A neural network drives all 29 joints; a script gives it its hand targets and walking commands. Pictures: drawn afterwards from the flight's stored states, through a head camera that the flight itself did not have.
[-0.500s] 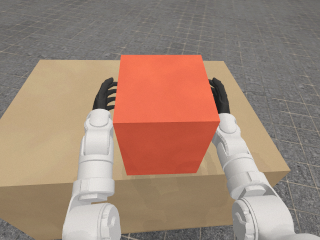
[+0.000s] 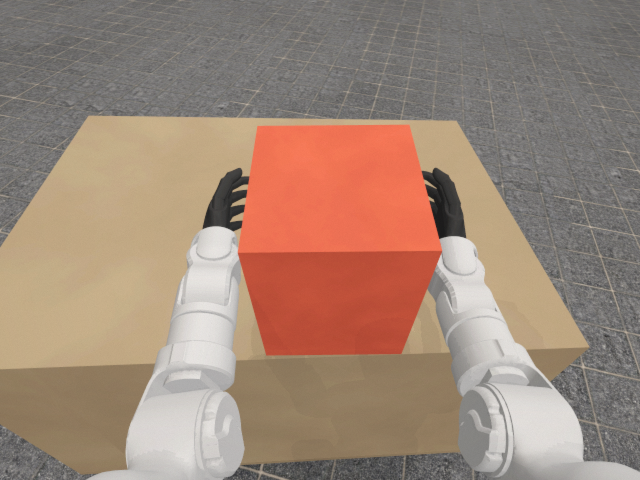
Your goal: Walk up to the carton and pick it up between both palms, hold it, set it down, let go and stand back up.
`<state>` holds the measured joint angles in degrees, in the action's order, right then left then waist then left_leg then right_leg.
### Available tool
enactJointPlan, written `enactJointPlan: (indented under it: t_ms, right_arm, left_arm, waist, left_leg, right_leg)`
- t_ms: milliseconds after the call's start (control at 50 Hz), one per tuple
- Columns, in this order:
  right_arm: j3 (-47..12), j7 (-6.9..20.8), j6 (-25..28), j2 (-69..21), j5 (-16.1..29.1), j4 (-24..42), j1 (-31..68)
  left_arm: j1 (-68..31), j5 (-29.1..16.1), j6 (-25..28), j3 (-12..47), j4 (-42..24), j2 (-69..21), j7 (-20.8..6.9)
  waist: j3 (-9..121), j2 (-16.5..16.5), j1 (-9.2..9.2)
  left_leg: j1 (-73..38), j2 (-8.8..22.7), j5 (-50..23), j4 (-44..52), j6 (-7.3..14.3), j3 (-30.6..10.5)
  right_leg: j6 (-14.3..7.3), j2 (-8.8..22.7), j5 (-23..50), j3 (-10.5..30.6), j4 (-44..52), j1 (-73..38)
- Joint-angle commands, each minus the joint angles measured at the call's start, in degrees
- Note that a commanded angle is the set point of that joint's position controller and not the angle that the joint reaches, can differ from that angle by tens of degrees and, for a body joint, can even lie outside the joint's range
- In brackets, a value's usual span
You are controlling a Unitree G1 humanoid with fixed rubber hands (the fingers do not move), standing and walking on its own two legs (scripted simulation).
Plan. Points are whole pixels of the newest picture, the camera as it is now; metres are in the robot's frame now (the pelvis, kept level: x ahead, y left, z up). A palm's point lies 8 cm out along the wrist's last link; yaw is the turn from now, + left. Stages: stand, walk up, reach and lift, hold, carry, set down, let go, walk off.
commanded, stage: set down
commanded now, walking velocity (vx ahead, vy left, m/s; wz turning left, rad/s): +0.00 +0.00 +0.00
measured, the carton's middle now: (333, 246) +0.40 -0.01 +0.08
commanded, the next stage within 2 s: none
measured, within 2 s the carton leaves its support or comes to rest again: rests again in 1.10 s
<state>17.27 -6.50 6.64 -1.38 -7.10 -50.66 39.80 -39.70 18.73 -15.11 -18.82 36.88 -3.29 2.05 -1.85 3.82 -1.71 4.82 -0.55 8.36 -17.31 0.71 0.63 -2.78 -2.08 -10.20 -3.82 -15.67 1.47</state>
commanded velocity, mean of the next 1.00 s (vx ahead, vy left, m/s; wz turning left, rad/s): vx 0.00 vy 0.00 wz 0.00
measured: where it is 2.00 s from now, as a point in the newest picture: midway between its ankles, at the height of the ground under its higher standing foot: outside the picture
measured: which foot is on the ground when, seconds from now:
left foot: down 0.00-1.00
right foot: down 0.00-1.00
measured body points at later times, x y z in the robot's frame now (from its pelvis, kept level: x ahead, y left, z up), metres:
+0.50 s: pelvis +0.01 +0.00 +0.00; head +0.03 +0.02 +0.45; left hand +0.43 +0.13 +0.08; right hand +0.41 -0.17 +0.09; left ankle +0.02 +0.11 -0.75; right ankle -0.01 -0.08 -0.75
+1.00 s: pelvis +0.02 +0.00 +0.00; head +0.07 +0.01 +0.44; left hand +0.44 +0.12 +0.04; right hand +0.42 -0.17 +0.06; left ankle +0.02 +0.11 -0.75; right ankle -0.01 -0.08 -0.75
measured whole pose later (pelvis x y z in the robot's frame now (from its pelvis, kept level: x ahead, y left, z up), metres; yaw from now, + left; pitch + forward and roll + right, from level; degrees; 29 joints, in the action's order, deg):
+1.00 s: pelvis +0.02 +0.00 +0.00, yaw -2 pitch +8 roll +0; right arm 30.9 -3.2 13.8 -3.5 -21.3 -54.7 41.2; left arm -43.0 19.2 1.0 -24.7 52.8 -4.0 3.9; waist 2.3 1.4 -0.1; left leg 18.3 0.4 9.0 -18.8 0.9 3.8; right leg -2.7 -2.2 -10.4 -2.8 -18.0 16.2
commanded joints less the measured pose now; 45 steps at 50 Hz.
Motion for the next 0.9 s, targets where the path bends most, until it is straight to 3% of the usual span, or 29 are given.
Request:
enactJointPlan:
  t_ms: [0, 140, 880]
  right_arm:
    - [-10.6, 8.5, 3.6, -26.0, -4.1, 7.0, 38.9]
    - [-9.1, 9.8, 6.2, -27.9, -6.8, 7.0, 40.6]
    - [-3.5, 11.6, 10.3, -32.2, -16.2, 0.1, 36.5]
  left_arm:
    - [-37.7, -1.6, 6.3, 14.5, -5.2, -28.1, -7.6]
    - [-40.7, -2.1, 10.2, 14.9, -4.5, -29.2, -5.6]
    - [-40.9, -0.3, 20.2, 9.6, 6.5, -29.2, -3.2]
  waist:
    - [26.5, -3.4, 0.72]
    - [35.6, -4.3, 0.83]
    - [46.4, -3.4, 1.77]
  left_leg:
    - [-6.1, 1.1, -7.4, 2.5, -1.1, 3.8]
    - [-9.5, 1.4, -16.0, -0.6, -2.3, 4.1]
    - [-1.0, 2.7, -23.6, -3.6, -1.7, 4.4]
  right_leg:
    - [5.8, 2.3, 20.7, -1.6, -0.8, -7.7]
    - [5.3, 1.6, 27.0, -2.0, -1.8, -7.0]
    - [5.1, 2.9, 40.9, -0.1, -6.6, -4.7]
